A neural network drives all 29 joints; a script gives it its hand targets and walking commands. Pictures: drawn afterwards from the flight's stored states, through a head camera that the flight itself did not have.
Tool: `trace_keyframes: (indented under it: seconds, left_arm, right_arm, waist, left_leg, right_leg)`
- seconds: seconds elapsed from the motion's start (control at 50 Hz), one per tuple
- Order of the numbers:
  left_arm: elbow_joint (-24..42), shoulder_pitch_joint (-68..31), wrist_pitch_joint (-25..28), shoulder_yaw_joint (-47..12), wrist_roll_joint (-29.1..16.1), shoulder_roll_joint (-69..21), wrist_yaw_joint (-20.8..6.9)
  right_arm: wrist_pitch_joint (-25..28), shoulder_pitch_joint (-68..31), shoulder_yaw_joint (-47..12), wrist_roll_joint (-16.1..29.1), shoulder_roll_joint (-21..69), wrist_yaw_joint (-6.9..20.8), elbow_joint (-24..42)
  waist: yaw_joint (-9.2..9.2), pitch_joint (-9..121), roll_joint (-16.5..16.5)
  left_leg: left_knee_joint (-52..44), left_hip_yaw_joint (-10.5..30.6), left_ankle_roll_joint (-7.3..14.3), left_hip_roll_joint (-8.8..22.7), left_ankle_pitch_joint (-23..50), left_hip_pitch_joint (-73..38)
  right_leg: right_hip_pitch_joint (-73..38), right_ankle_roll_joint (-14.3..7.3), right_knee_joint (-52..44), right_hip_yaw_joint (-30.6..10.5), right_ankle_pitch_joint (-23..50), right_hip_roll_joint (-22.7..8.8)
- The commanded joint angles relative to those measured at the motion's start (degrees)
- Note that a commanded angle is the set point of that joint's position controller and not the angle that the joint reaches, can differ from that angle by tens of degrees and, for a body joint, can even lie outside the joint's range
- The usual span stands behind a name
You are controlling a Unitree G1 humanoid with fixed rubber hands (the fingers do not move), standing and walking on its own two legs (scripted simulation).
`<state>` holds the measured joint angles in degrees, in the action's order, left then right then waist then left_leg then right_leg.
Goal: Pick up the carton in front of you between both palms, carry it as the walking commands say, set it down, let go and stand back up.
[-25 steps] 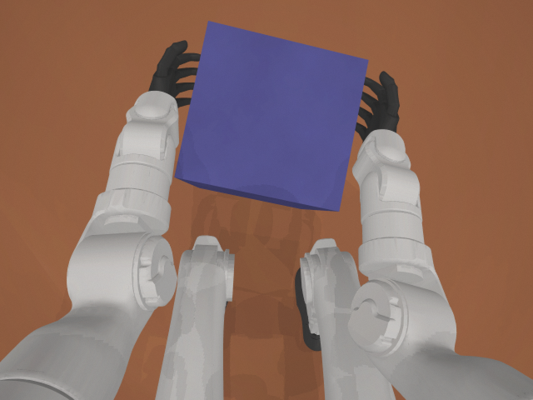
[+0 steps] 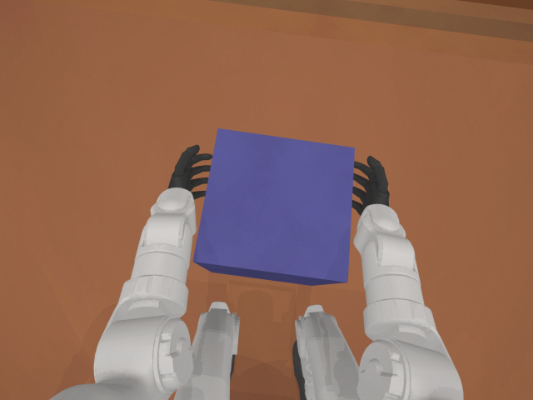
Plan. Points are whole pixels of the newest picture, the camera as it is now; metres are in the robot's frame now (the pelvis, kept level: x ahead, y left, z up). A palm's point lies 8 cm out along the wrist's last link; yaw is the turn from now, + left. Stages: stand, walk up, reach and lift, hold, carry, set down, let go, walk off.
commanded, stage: reach and lift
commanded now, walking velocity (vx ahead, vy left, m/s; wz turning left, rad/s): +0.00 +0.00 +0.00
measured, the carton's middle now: (272, 219) +0.40 +0.00 -0.12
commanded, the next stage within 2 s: hold in 1.72 s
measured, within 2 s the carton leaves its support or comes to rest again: neither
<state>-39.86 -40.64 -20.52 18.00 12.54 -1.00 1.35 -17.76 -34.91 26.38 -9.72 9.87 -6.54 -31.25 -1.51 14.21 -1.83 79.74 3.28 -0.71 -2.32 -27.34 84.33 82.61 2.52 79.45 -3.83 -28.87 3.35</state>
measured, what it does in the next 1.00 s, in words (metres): rises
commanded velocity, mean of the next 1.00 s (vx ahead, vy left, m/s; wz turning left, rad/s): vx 0.00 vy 0.00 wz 0.00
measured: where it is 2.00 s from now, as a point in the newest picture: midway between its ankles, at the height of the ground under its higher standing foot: (264, 390)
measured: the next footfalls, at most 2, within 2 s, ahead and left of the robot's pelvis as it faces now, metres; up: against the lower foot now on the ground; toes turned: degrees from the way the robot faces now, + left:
none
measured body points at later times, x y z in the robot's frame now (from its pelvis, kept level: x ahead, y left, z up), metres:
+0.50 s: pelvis +0.04 -0.01 +0.13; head +0.08 +0.00 +0.58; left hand +0.37 +0.15 +0.11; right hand +0.38 -0.16 +0.12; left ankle +0.07 +0.12 -0.58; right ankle +0.06 -0.14 -0.58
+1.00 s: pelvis +0.04 -0.01 +0.16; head +0.02 -0.01 +0.61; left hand +0.35 +0.15 +0.18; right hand +0.36 -0.16 +0.19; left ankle +0.07 +0.12 -0.58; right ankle +0.06 -0.14 -0.58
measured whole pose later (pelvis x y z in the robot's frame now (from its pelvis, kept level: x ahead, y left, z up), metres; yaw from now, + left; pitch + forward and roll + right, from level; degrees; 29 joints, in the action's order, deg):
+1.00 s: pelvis +0.04 -0.01 +0.16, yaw +1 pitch -4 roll +0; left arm -23.9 -20.0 -35.5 18.3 19.6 -10.1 0.5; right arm -33.3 -22.2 20.4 -19.9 10.9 -0.4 -25.3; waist -0.1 -0.3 -0.6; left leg 26.8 4.0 -0.7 -1.0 -11.5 11.6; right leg 10.7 0.5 27.6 -4.5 -13.2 1.3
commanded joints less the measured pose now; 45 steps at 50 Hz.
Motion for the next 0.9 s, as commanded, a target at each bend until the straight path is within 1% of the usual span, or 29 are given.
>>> trace_keyframes:
  seconds: [0.0,0.16,0.32,0.46,0.6,0.64,0.68,0.78,0.82,0.88]
  left_arm:
    - [0.98,-28.56,2.24,-28.59,-8.67,-63.01,-13.41]
    - [3.55,-21.92,2.68,-30.58,-8.51,-64.35,-13.4]
    - [7.21,-14.82,1.56,-32.39,-8.49,-63.98,-13.48]
    - [11.6,-9.55,-1.82,-34.23,-9.33,-63.42,-14.19]
    - [17.94,-6.46,-7.32,-36.34,-10.53,-62.99,-14.84]
    - [19.24,-5.95,-9.12,-36.1,-10.48,-62.44,-14.86]
    - [19.13,-5.46,-10.68,-34.67,-10.06,-62.27,-15.02]
    - [16.07,-7.59,-12.74,-29.23,-7.36,-60.78,-15.88]
    - [15.81,-10.45,-12.44,-28.61,-7.21,-61.16,-16.38]
    - [16.75,-14.08,-11.9,-29.4,-7.79,-62.4,-16.85]
  right_arm:
    - [-1.16,-32.27,-35.64,6.89,57.68,16.08,-6.21]
    - [-0.89,-24.24,-37.17,5.63,58.02,16.74,-5.84]
    - [-2.36,-16.38,-39.08,4.75,58.0,17.48,-4.52]
    - [-5.85,-9.79,-41.01,5.08,58.97,18.6,-2.52]
    - [-11.15,-5.45,-42.55,6.1,59.03,19.94,1.3]
    - [-12.79,-4.71,-42.13,5.95,58.47,20.23,2.11]
    - [-14.27,-4.4,-40.77,5.35,57.69,20.57,2.0]
    - [-15.93,-7.21,-35.19,2.88,55.59,21.36,-0.36]
    - [-15.75,-9.93,-34.44,2.54,55.96,21.65,-0.32]
    - [-15.38,-13.23,-35.02,2.83,57.13,22.07,0.7]
  waist:
    - [1.24,36.33,4.09]
    - [0.79,30.64,3.48]
    - [1.07,23.67,3.05]
    - [1.37,17.07,1.65]
    - [1.5,9.83,1.19]
    - [1.68,6.43,1.18]
    - [1.87,2.39,1.17]
    - [1.76,-5.43,1.12]
    - [1.53,-5.28,0.94]
    - [1.26,-2.0,0.89]
  left_leg:
    - [-14.4,-1.8,0.45,-6.46,12.54,-34.99]
    - [-23.76,-0.09,0.89,-5.7,16.23,-45.59]
    - [-34.0,0.99,1.21,-4.66,21.3,-56.22]
    - [-42.64,1.1,1.35,-3.92,26.2,-65.86]
    - [-51.15,0.74,0.86,-3.25,28.34,-75.31]
    - [-53.33,0.66,0.83,-3.09,27.15,-76.93]
    - [-55.18,0.5,0.91,-2.93,24.21,-77.54]
    - [-57.46,0.01,1.38,-2.67,15.94,-76.85]
    - [-57.3,-0.14,1.55,-2.6,14.39,-77.03]
    - [-56.96,-0.2,1.55,-2.54,15.21,-78.03]
  right_leg:
    - [-19.19,-0.69,-12.98,4.13,10.36,6.9]
    - [-31.68,-1.46,-22.86,2.13,14.09,5.66]
    - [-46.01,-2.1,-33.6,-0.09,20.17,4.33]
    - [-58.36,-2.01,-42.6,-0.99,26.42,3.17]
    - [-68.8,-1.69,-51.14,-1.28,30.13,1.74]
    - [-70.36,-1.8,-53.41,-1.36,29.31,1.5]
    - [-70.89,-1.95,-55.41,-1.33,26.32,1.36]
    - [-69.78,-2.43,-58.34,-0.98,17.52,0.86]
    - [-69.82,-2.62,-58.47,-0.82,15.6,0.75]
    - [-71.2,-2.63,-57.99,-0.54,16.54,0.77]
